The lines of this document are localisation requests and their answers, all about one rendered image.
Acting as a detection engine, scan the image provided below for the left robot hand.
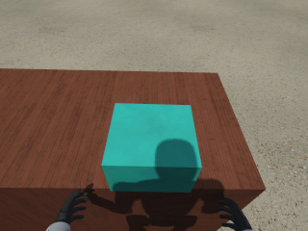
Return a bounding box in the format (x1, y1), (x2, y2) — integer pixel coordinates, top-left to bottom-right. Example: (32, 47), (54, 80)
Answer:
(54, 189), (88, 224)

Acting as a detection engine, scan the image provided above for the carton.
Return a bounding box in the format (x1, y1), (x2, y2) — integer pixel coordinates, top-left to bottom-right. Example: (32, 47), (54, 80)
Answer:
(101, 103), (202, 193)

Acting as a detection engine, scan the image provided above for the robot left forearm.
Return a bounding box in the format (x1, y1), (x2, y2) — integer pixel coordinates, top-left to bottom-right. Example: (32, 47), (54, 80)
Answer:
(46, 221), (70, 231)

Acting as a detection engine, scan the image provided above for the pedestal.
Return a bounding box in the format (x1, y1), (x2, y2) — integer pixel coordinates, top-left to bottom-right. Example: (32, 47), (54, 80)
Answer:
(0, 68), (266, 231)

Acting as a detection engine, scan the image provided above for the right robot hand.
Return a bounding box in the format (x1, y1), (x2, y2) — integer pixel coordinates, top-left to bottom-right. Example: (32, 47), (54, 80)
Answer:
(217, 197), (253, 231)

